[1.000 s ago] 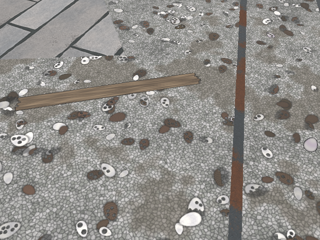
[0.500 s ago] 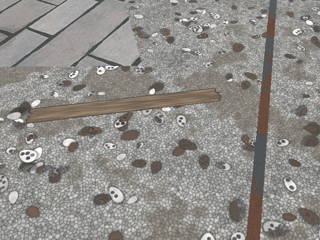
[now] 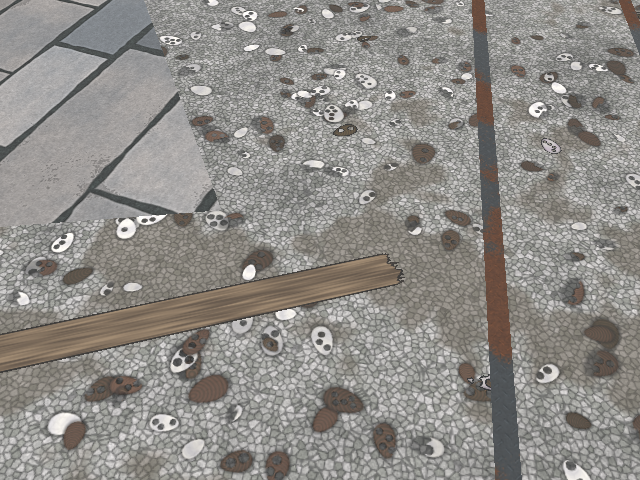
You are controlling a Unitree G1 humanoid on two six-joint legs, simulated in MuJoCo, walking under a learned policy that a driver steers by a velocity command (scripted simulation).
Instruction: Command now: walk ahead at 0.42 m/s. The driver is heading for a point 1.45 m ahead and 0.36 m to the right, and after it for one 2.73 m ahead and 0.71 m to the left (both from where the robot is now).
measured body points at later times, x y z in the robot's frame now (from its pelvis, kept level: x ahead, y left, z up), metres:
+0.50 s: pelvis +0.18 -0.04 -0.02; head +0.20 -0.04 +0.43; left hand +0.28 +0.20 -0.15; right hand +0.25 -0.30 -0.16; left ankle +0.21 +0.10 -0.75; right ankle +0.26 -0.14 -0.75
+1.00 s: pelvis +0.33 -0.05 +0.00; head +0.33 -0.06 +0.45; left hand +0.30 +0.20 -0.14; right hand +0.41 -0.31 -0.14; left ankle +0.31 +0.09 -0.66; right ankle +0.27 -0.14 -0.75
